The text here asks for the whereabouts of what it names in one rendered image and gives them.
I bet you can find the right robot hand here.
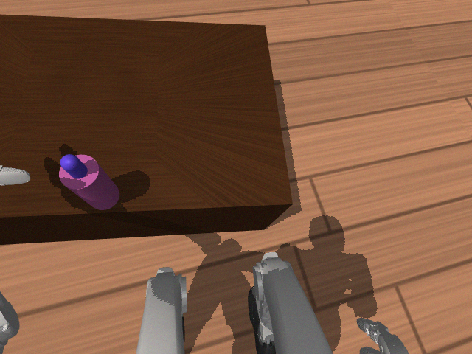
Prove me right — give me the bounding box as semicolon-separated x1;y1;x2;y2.
357;318;409;354

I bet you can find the left robot arm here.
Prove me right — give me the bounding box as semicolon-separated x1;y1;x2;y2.
0;291;20;354

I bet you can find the right robot foot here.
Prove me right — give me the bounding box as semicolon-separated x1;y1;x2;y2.
248;286;276;354

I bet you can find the left robot hand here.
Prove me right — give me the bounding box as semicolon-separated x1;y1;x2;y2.
0;165;30;186

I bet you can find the bottle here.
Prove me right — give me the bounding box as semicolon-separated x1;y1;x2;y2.
59;154;119;210

